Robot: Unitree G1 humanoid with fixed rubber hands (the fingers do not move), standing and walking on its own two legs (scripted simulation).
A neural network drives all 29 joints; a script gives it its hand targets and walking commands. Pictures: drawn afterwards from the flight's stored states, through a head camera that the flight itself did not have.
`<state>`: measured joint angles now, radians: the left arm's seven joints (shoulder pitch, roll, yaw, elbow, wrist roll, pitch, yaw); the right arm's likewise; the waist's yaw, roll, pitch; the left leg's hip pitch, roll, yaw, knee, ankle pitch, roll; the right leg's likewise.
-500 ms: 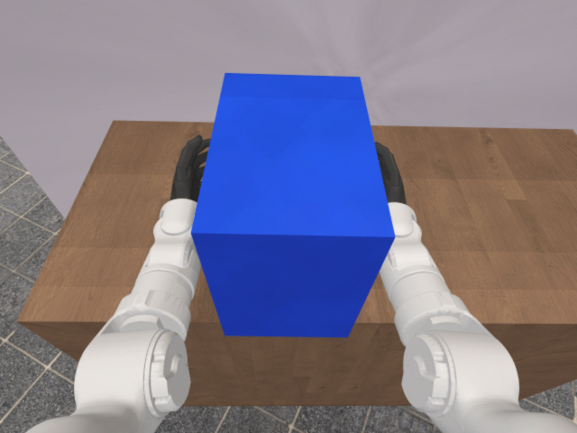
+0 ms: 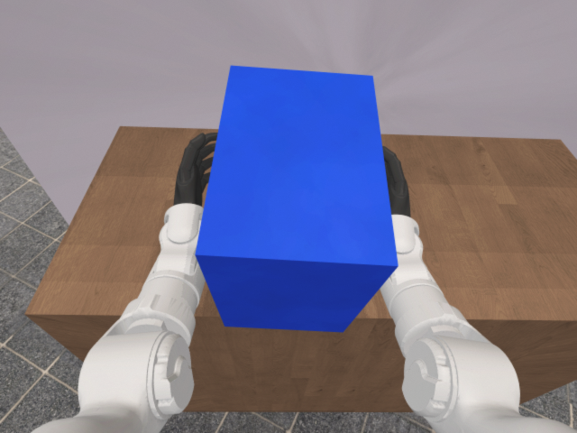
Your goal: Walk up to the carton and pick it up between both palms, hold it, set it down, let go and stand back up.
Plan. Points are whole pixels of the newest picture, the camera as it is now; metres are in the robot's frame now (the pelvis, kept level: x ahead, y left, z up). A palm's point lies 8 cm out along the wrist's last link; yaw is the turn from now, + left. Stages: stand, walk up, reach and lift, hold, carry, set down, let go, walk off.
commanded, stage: reach and lift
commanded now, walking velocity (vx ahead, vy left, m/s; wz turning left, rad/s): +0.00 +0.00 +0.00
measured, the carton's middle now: (292, 212) +0.42 +0.00 +0.08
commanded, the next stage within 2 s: none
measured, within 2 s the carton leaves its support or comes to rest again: neither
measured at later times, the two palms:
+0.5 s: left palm (189, 187) +0.42 +0.14 +0.13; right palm (396, 208) +0.40 -0.14 +0.11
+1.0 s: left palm (165, 153) +0.39 +0.15 +0.21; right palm (399, 196) +0.38 -0.13 +0.16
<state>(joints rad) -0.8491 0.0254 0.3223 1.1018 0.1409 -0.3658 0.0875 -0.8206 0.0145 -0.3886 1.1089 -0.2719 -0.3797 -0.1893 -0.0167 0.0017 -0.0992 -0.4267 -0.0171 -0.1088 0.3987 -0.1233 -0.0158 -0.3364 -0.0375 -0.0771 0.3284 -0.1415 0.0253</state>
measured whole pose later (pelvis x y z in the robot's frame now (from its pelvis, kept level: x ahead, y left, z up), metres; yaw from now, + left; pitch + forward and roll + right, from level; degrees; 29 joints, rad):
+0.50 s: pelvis -0.01 +0.00 +0.00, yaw +0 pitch +8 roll -1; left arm -0.86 0.02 0.28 0.99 0.15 -0.15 0.09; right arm -0.82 0.02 -0.39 1.11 -0.18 -0.30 -0.18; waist -0.02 -0.03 -0.12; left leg -0.43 -0.02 -0.11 0.39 -0.10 -0.02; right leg -0.34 -0.04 -0.08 0.33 -0.13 0.03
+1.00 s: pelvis -0.03 +0.01 +0.00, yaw +0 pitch +5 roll -2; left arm -0.97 0.02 0.24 0.72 0.15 0.36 0.13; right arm -0.84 -0.02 -0.27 0.88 0.07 0.09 -0.18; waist -0.02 -0.02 -0.14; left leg -0.43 -0.02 -0.11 0.44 -0.10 -0.01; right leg -0.32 -0.03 -0.08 0.33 -0.10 0.03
